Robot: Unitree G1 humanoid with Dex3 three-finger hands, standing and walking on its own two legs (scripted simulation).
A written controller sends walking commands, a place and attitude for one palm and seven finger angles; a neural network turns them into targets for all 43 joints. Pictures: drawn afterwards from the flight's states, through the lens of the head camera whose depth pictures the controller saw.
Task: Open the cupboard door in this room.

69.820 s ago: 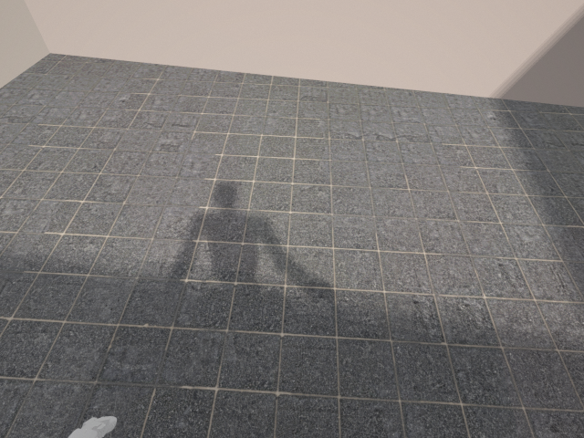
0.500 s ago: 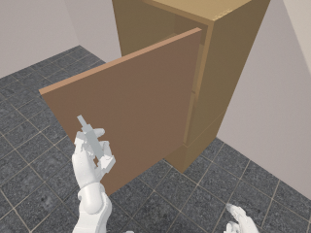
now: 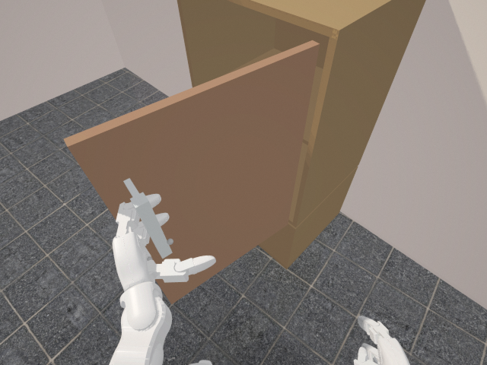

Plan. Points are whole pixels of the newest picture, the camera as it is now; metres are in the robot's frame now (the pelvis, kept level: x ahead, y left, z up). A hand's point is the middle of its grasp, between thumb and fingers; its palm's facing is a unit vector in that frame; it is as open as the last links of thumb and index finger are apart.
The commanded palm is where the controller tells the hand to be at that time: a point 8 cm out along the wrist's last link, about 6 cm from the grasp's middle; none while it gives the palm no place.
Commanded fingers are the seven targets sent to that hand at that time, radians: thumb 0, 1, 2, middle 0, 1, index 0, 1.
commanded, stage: open thumb and fingers to let go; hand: left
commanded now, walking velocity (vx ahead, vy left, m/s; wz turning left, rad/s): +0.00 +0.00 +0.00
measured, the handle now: (148, 220) +0.33 +0.18 +0.07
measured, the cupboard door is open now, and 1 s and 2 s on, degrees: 81 82 82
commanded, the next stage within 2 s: slide the hand sideways off the handle in 0.24 s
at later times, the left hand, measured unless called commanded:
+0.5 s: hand (164, 263) +0.26 +0.14 +0.06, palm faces +0.01 -1.00 -0.07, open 15.7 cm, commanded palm +0.24 +0.18 +0.06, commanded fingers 0.00 -0.50 0.30 -0.15 -0.30 -0.15 -0.30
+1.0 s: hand (140, 284) +0.23 +0.17 +0.06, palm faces -0.01 -1.00 -0.01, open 16.2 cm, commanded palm +0.20 +0.23 +0.06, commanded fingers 0.00 -0.50 0.30 -0.15 -0.30 -0.15 -0.30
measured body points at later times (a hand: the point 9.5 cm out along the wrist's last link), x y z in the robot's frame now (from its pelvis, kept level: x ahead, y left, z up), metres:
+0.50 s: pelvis -0.01 +0.03 +0.00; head +0.02 +0.03 +0.44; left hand +0.25 +0.19 +0.06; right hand +0.16 -0.19 -0.10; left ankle +0.02 +0.13 -0.69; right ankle -0.01 -0.07 -0.69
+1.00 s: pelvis -0.01 +0.04 -0.01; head +0.02 +0.04 +0.44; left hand +0.22 +0.22 +0.06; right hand +0.16 -0.18 -0.09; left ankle +0.02 +0.13 -0.69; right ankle -0.01 -0.07 -0.69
